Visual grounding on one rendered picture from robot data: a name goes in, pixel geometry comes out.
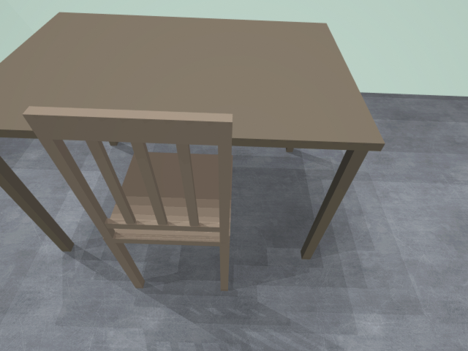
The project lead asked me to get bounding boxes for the table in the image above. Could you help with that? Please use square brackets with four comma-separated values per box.
[0, 12, 385, 260]

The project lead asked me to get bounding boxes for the chair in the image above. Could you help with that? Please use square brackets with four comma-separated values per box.
[22, 106, 233, 291]

